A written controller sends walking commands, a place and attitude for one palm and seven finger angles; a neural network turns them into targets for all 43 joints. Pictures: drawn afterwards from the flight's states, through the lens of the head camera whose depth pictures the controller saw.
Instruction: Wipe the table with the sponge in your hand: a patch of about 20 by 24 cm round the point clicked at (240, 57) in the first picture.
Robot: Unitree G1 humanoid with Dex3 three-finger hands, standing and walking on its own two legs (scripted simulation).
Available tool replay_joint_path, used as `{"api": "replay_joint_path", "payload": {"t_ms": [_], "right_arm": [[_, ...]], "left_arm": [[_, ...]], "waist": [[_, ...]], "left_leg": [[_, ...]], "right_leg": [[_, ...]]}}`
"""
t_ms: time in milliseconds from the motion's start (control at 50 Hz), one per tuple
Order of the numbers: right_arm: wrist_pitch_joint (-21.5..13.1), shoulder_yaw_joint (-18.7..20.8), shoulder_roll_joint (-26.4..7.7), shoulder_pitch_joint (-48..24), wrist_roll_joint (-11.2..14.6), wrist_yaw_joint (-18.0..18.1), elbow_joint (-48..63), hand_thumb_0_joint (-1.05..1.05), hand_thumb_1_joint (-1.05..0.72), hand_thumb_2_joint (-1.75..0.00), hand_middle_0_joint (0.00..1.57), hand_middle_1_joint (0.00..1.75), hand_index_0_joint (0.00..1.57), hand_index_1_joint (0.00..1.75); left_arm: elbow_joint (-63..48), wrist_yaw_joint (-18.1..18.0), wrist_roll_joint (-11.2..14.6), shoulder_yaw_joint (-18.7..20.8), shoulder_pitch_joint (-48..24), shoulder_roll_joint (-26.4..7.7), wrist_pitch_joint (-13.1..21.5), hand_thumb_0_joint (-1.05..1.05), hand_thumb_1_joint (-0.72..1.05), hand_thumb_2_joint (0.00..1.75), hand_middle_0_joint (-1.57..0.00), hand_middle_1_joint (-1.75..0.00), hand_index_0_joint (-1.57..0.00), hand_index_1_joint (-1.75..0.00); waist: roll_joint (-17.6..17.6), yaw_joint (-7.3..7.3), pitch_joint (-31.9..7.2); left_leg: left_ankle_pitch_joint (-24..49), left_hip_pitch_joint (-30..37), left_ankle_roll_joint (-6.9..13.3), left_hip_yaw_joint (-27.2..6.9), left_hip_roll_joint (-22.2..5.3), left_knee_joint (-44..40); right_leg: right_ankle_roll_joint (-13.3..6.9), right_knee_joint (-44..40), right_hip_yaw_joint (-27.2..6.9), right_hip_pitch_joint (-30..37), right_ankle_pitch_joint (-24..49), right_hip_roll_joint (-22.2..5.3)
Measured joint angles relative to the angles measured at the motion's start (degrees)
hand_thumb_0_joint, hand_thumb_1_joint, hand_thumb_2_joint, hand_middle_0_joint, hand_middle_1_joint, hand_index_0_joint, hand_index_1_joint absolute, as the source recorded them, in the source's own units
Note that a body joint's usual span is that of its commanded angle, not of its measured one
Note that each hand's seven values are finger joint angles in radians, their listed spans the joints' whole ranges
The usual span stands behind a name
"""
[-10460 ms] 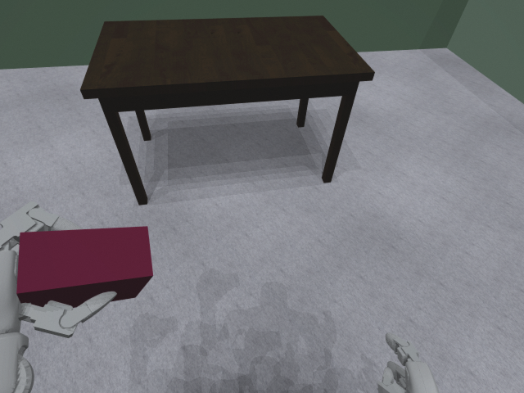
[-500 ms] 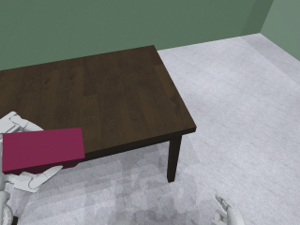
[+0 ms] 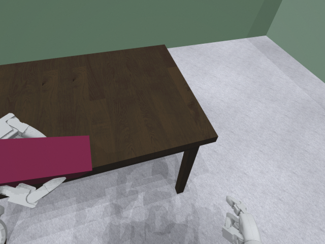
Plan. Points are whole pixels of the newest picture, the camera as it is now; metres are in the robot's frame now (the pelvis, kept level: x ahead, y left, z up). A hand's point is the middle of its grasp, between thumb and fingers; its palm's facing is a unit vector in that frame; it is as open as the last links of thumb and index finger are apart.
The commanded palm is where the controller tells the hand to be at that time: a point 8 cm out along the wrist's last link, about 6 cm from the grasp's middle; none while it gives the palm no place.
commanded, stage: come to a stop and stand still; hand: left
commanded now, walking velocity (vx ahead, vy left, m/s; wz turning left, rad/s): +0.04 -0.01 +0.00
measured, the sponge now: (59, 160) +0.23 +0.20 +0.16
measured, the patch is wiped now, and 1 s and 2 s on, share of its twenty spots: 0.00 0.00 0.00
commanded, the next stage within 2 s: look again from close up in 1.28 s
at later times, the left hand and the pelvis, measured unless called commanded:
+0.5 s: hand (46, 172) +0.20 +0.21 +0.16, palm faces +0.35 -0.81 -0.47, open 9.7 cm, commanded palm +0.14 +0.25 +0.18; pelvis -0.02 -0.03 +0.00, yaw -1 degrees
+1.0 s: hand (2, 153) +0.23 +0.29 +0.17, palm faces +0.42 -0.85 -0.32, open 9.7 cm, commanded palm +0.16 +0.31 +0.18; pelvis +0.00 +0.04 +0.00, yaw -1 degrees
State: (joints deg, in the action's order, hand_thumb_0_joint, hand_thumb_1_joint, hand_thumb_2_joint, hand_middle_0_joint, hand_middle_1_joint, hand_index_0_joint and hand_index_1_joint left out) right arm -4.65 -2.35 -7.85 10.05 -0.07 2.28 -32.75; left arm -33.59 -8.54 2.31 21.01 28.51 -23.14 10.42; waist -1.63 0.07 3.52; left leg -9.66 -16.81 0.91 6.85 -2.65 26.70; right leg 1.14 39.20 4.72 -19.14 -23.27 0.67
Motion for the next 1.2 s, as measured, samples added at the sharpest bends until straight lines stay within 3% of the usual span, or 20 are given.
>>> {"api": "replay_joint_path", "payload": {"t_ms": [40,100,160,220,280,320,380,480,520,560,620,680,740,800,940,1060,1200], "right_arm": [[0.4,-0.7,0.3,-0.2,0.2,0.0,0.1,0.01,-0.90,-0.90,0.21,0.30,0.20,0.30],[1.1,-1.0,-0.3,-1.0,0.6,0.2,-0.6,0.01,-0.90,-0.90,0.21,0.30,0.20,0.30],[2.1,-0.7,-1.1,-0.5,0.9,0.1,-1.5,0.01,-0.90,-0.90,0.21,0.30,0.20,0.30],[2.5,-0.1,-2.6,0.3,0.9,0.3,-2.4,0.01,-0.90,-0.90,0.21,0.30,0.20,0.30],[2.4,0.8,-4.3,1.5,1.0,1.0,-3.0,0.01,-0.90,-0.90,0.21,0.30,0.20,0.30],[2.6,1.6,-5.1,1.8,1.0,1.5,-3.5,0.01,-0.90,-0.90,0.21,0.30,0.20,0.30],[3.0,2.2,-5.8,2.3,1.0,1.9,-3.2,0.01,-0.90,-0.90,0.21,0.30,0.20,0.30],[2.3,2.8,-6.4,3.0,1.0,2.1,-2.2,0.01,-0.90,-0.90,0.20,0.30,0.20,0.30],[0.0,3.8,-5.7,4.6,0.6,2.3,-2.1,0.01,-0.90,-0.90,0.20,0.30,0.20,0.30],[-1.4,3.4,-5.7,4.6,0.8,1.5,-2.3,0.01,-0.90,-0.90,0.20,0.30,0.20,0.30],[-3.0,2.9,-6.1,3.7,1.3,-0.6,-1.6,0.01,-0.90,-0.90,0.20,0.30,0.20,0.30],[-4.1,2.5,-5.9,3.4,1.3,-1.2,-1.4,0.01,-0.90,-0.90,0.20,0.30,0.20,0.30],[-4.5,2.0,-4.9,3.6,0.9,-0.7,-1.5,0.01,-0.90,-0.90,0.21,0.30,0.20,0.30],[-4.9,1.1,-3.6,3.6,0.5,-0.2,-1.6,0.01,-0.90,-0.90,0.21,0.30,0.20,0.30],[-6.2,-0.2,-2.1,1.9,-0.2,-0.8,-1.4,0.01,-0.90,-0.90,0.21,0.30,0.20,0.30],[-5.4,-0.5,-1.5,-0.3,-0.5,-1.9,-0.3,0.01,-0.90,-0.90,0.21,0.30,0.20,0.30],[-3.1,0.0,-1.4,-1.4,-0.5,-1.8,1.8,0.01,-0.90,-0.90,0.21,0.30,0.20,0.30]], "left_arm": [[0.8,0.1,0.2,-0.2,0.0,-0.1,-0.7,-0.01,-0.47,1.01,-0.79,-1.34,-0.79,-1.34],[3.2,0.1,0.1,-0.7,-0.9,0.6,-1.6,-0.01,-0.47,1.02,-0.79,-1.34,-0.79,-1.34],[4.5,0.2,0.6,-1.3,-0.6,1.9,-2.9,-0.01,-0.47,1.02,-0.79,-1.34,-0.79,-1.34],[4.5,-0.4,0.8,-2.2,0.4,3.6,-3.7,-0.01,-0.47,1.02,-0.79,-1.34,-0.79,-1.34],[4.6,-0.6,0.7,-3.3,-0.1,3.9,-3.6,-0.01,-0.47,1.02,-0.79,-1.34,-0.79,-1.34],[5.0,-0.6,0.5,-3.5,-1.0,3.3,-3.1,-0.01,-0.47,1.02,-0.79,-1.34,-0.79,-1.34],[5.9,-0.4,0.4,-3.0,-0.6,2.5,-2.7,-0.01,-0.47,1.02,-0.79,-1.34,-0.79,-1.34],[6.2,-0.4,0.3,-2.4,0.5,1.6,-2.1,-0.01,-0.47,1.02,-0.79,-1.34,-0.79,-1.34],[9.1,2.6,-2.0,-0.5,-6.9,-3.1,-0.9,-0.01,-0.47,1.02,-0.79,-1.34,-0.79,-1.34],[14.8,3.3,-1.0,2.5,-13.2,-5.6,2.6,-0.01,-0.47,1.02,-0.79,-1.34,-0.79,-1.34],[16.4,2.3,1.1,4.5,-13.5,-3.0,3.9,-0.01,-0.47,1.02,-0.79,-1.34,-0.79,-1.34],[13.1,2.2,1.4,1.2,-8.1,0.8,4.5,-0.01,-0.47,1.02,-0.79,-1.34,-0.79,-1.34],[10.6,3.3,0.7,-2.8,-3.7,2.4,4.4,-0.01,-0.47,1.02,-0.79,-1.34,-0.79,-1.34],[10.0,3.8,0.0,-3.6,-3.0,1.9,3.9,-0.01,-0.47,1.02,-0.79,-1.34,-0.79,-1.34],[9.3,2.7,-0.5,0.0,-9.3,1.4,3.7,-0.01,-0.47,1.02,-0.79,-1.34,-0.79,-1.34],[6.9,2.6,-0.7,-0.8,-9.1,2.8,3.4,-0.01,-0.47,1.02,-0.79,-1.34,-0.79,-1.34],[5.4,3.3,-0.6,-0.6,-6.4,1.1,1.9,-0.01,-0.47,1.02,-0.79,-1.34,-0.79,-1.34]], "waist": [[0.5,0.17,0.0],[2.9,0.13,0.8],[3.4,0.46,-0.2],[3.0,0.51,-1.1],[3.2,-0.19,-1.6],[2.8,-0.53,-1.3],[2.2,-0.75,-1.4],[2.5,-1.18,-1.6],[2.0,1.39,-0.4],[1.8,2.80,0.1],[2.3,2.09,0.6],[2.5,1.47,0.0],[1.6,1.40,-0.8],[0.0,2.01,-0.7],[-1.8,3.58,0.1],[-1.9,2.81,-0.8],[-2.3,1.66,-0.1]], "left_leg": [[0.1,-0.5,-0.3,0.2,0.0,0.5],[-0.3,-1.0,-0.9,-0.5,-1.3,2.3],[-6.6,-1.9,-1.2,-2.1,-0.8,5.1],[-8.2,-1.2,-1.1,-4.6,0.9,7.1],[-6.1,2.0,-0.7,-6.1,1.1,3.8],[-3.1,3.2,-1.6,-6.5,0.9,1.9],[-3.1,3.8,-2.4,-6.2,0.8,1.0],[-2.8,3.4,-2.2,-6.4,0.4,0.4],[-2.5,2.4,-1.0,-6.5,0.3,1.5],[-2.8,1.9,-0.2,-6.7,0.7,1.8],[-2.1,2.7,-1.0,-6.0,1.2,0.2],[-1.7,3.2,-0.3,-5.1,2.0,-0.8],[-1.9,3.1,0.4,-5.0,2.9,-1.0],[-2.1,3.2,1.1,-5.1,3.7,-1.0],[-2.9,4.1,2.5,-5.3,5.3,-1.1],[-3.9,4.7,3.3,-4.8,5.7,-1.2],[-4.5,5.1,3.9,-4.1,6.5,-1.1]], "right_leg": [[0.0,-5.4,0.0,2.4,1.7,0.3],[-3.2,-10.6,1.1,4.6,10.4,1.6],[-6.2,-11.2,0.8,4.7,10.6,2.2],[-6.7,-11.7,0.0,4.7,10.9,2.3],[-6.7,-11.7,0.6,4.9,10.9,2.8],[-6.7,-11.5,1.0,5.3,10.7,2.9],[-6.4,-12.8,0.7,5.9,11.4,3.0],[-6.5,-14.9,0.8,6.2,12.7,3.5],[-6.0,-15.6,1.2,6.2,13.4,3.7],[-6.2,-16.0,1.1,5.6,14.2,4.0],[-5.5,-16.3,0.0,5.6,14.7,3.6],[-4.5,-16.4,-0.9,5.5,14.6,2.7],[-4.0,-16.1,-1.1,5.3,14.2,1.9],[-3.5,-15.6,-0.9,5.4,13.6,1.1],[-2.2,-14.8,-1.0,6.0,12.4,-0.5],[-1.1,-16.3,-1.5,7.2,12.3,-0.8],[-0.6,-15.2,-2.2,7.0,11.4,-1.6]]}}
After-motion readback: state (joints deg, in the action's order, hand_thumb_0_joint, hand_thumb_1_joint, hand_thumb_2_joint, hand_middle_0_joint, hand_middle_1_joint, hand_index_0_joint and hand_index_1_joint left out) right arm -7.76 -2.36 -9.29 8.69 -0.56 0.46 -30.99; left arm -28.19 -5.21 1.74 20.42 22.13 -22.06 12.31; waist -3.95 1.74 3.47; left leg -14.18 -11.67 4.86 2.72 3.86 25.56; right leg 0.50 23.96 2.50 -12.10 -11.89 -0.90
